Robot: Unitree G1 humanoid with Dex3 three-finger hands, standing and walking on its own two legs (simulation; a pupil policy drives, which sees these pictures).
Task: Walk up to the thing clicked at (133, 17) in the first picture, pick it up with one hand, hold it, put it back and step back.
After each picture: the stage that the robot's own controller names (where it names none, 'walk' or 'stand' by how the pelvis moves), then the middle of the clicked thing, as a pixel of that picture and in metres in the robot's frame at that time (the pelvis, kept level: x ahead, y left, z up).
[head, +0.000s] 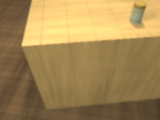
stand; (137, 12) +0.83 -0.28 +0.02
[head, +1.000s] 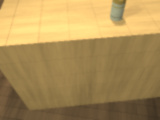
sink last; (117, 7) +0.76 -0.14 +0.05
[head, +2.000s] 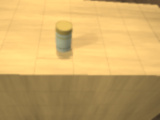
rise first; (63, 36) +0.54 +0.11 +0.05
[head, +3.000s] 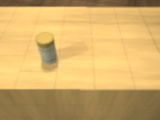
stand; (47, 48) +0.48 +0.18 +0.05
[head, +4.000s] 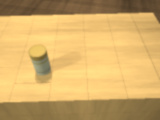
stand; (40, 60) +0.46 +0.19 +0.02
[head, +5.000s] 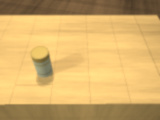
stand; (42, 62) +0.44 +0.18 +0.01
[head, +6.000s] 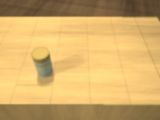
stand; (43, 63) +0.45 +0.18 +0.01
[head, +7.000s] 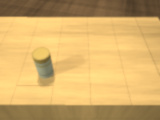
stand; (43, 63) +0.45 +0.18 +0.01
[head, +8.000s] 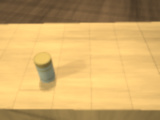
rise first; (45, 68) +0.43 +0.19 +0.02
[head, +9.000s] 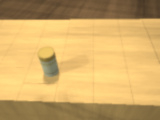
go down; (48, 62) +0.46 +0.19 +0.02
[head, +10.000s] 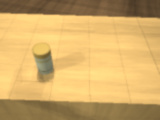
go down; (43, 59) +0.46 +0.18 +0.03
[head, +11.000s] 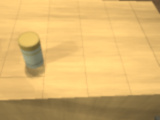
go down; (31, 50) +0.45 +0.18 +0.06
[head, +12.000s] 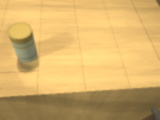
close in; (24, 43) +0.45 +0.18 +0.08
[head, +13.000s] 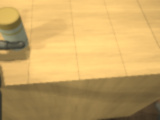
close; (12, 30) +0.48 +0.19 +0.10
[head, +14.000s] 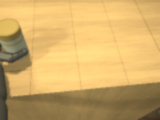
lift; (13, 41) +0.45 +0.20 +0.10
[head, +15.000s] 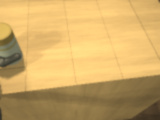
lift; (6, 45) +0.44 +0.21 +0.10
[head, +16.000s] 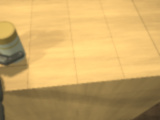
lift; (9, 43) +0.44 +0.21 +0.10
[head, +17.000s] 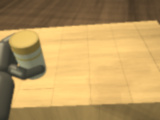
lift; (30, 56) +0.31 +0.15 +0.23
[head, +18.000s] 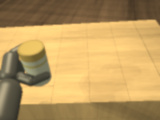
hold; (36, 64) +0.32 +0.15 +0.19
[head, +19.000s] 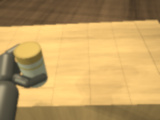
hold; (32, 65) +0.31 +0.16 +0.18
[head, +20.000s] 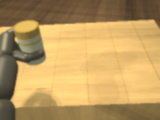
crouch; (31, 43) +0.38 +0.17 +0.21
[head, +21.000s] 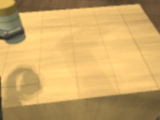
lower; (9, 22) +0.47 +0.20 +0.19
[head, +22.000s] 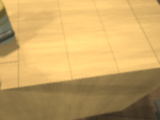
lower; out of the picture +0.50 +0.21 +0.10
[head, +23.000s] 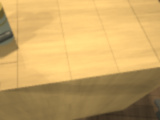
lower; out of the picture +0.50 +0.21 +0.10
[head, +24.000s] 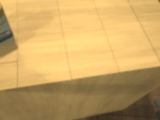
lower; out of the picture +0.50 +0.21 +0.11
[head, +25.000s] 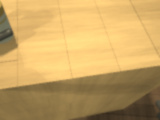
lower; out of the picture +0.50 +0.21 +0.11
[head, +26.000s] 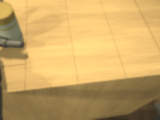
open; (6, 25) +0.49 +0.20 +0.10
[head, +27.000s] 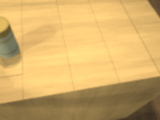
sink last; (3, 38) +0.47 +0.22 +0.09
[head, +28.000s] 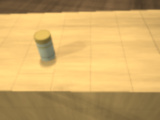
stand; (45, 46) +0.52 +0.20 +0.07
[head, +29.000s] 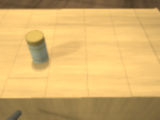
stand; (37, 47) +0.49 +0.20 +0.07
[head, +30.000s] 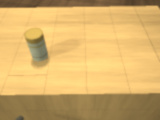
stand; (37, 45) +0.50 +0.20 +0.08
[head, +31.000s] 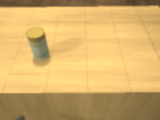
stand; (38, 44) +0.50 +0.19 +0.08
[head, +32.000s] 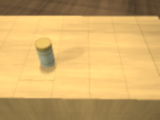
stand; (45, 52) +0.51 +0.19 +0.02
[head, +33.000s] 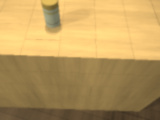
walk; (51, 12) +0.63 +0.16 +0.03
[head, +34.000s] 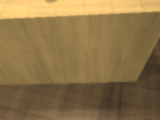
walk; out of the picture +0.89 +0.24 +0.04
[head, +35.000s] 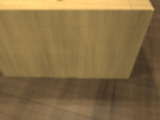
stand; out of the picture +1.13 +0.20 +0.04
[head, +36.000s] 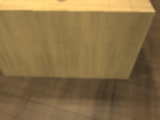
stand; out of the picture +1.12 +0.19 +0.02
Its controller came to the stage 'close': yes
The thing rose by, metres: 0.19
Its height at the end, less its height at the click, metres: +0.00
